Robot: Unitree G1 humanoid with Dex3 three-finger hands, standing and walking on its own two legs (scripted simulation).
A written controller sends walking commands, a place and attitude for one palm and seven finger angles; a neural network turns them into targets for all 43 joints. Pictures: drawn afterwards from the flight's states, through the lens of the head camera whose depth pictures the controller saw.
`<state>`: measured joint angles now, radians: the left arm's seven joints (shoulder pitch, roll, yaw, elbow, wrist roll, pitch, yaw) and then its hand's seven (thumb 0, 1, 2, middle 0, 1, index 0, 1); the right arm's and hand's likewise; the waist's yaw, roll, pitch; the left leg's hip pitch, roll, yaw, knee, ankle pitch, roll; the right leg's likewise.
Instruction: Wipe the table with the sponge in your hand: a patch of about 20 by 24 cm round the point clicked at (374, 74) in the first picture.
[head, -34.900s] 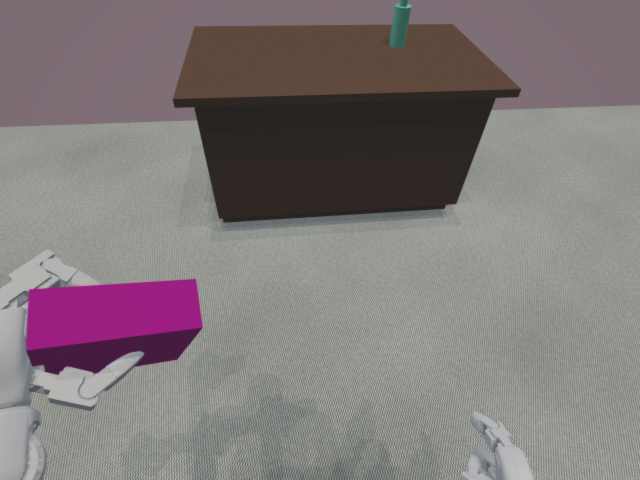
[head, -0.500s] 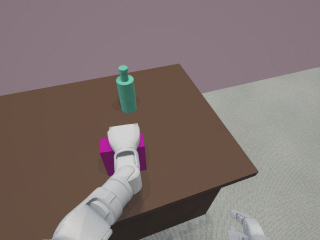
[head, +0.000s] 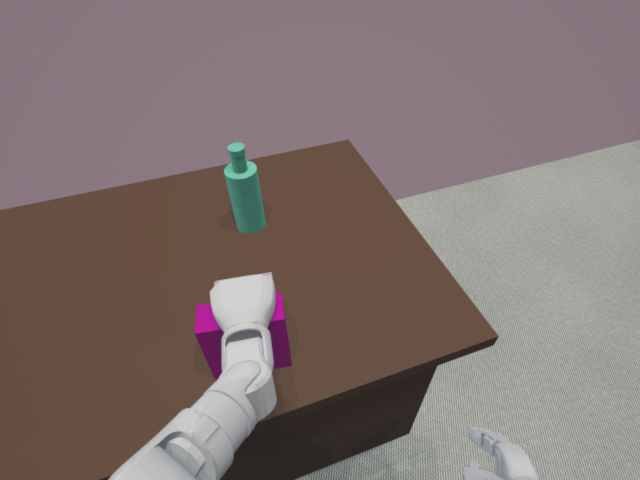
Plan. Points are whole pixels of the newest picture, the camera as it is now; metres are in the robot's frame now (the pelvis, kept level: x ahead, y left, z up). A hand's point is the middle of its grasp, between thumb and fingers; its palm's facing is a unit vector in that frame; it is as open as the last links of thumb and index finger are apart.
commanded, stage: wipe back along the third lane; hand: left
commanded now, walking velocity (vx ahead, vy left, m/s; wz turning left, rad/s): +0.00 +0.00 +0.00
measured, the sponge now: (249, 345) +0.33 +0.15 -0.06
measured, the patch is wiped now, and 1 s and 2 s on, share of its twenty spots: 1.00 1.00 1.00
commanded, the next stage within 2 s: slide back across to the middle lane in 1.14 s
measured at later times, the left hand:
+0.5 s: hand (255, 341) +0.31 +0.13 -0.01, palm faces -0.05 -0.06 -1.00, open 9.2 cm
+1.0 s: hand (255, 341) +0.31 +0.13 -0.01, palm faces -0.04 -0.05 -1.00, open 9.2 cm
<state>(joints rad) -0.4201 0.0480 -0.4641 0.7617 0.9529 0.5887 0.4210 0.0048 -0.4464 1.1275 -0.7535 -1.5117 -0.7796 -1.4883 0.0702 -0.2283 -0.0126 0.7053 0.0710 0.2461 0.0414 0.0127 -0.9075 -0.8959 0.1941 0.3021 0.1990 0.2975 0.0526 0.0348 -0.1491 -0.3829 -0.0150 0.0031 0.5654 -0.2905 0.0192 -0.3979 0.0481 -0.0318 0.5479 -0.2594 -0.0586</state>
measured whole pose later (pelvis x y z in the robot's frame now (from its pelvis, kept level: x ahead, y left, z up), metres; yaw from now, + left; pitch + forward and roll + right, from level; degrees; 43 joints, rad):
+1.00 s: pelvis -0.01 -0.01 +0.00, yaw +0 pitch +5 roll +1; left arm -0.31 0.06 -0.47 0.64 0.97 0.58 0.41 0.01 -0.45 1.12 -0.77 -1.50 -0.80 -1.47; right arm 0.06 -0.23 -0.01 0.70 0.08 0.24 0.04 0.01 -0.91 -0.90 0.19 0.30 0.20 0.30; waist 0.07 0.04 -0.15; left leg -0.39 -0.01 0.01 0.60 -0.29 0.00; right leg -0.42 0.06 -0.03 0.60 -0.27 -0.08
